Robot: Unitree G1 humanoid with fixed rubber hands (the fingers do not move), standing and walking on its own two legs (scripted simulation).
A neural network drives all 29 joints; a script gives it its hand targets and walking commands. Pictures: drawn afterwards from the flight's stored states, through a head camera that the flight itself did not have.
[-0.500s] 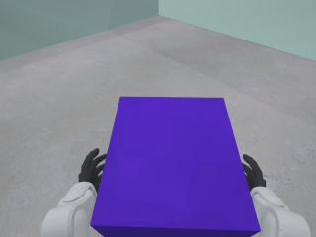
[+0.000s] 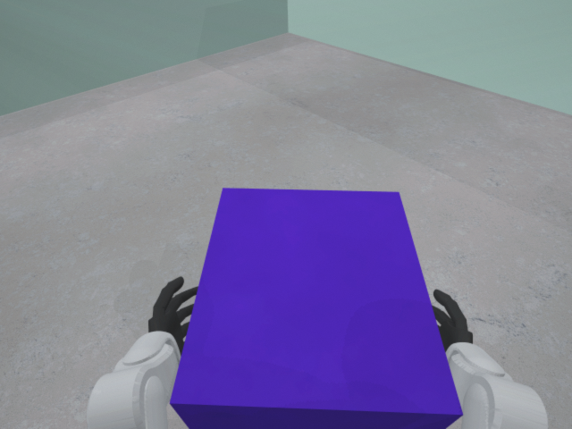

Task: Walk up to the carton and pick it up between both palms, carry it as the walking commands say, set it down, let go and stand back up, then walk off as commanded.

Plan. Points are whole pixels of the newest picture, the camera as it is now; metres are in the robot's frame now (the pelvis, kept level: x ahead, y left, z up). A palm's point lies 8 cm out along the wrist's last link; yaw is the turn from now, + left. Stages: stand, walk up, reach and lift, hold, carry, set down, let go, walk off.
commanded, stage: carry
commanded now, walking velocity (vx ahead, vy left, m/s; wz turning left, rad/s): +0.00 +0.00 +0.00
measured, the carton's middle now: (306, 330) +0.27 +0.00 +0.01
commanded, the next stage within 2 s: hold in 1.22 s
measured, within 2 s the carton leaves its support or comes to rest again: neither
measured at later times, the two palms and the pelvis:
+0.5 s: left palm (174, 332) +0.23 +0.17 +0.08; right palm (447, 346) +0.23 -0.17 +0.05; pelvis +0.00 +0.00 +0.00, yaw +0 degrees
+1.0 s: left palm (180, 327) +0.24 +0.17 +0.06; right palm (442, 341) +0.24 -0.18 +0.04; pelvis +0.00 +0.00 +0.00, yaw +0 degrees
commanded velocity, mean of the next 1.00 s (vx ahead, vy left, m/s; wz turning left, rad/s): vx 0.00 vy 0.00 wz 0.00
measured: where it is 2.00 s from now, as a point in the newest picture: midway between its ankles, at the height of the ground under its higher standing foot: outside the picture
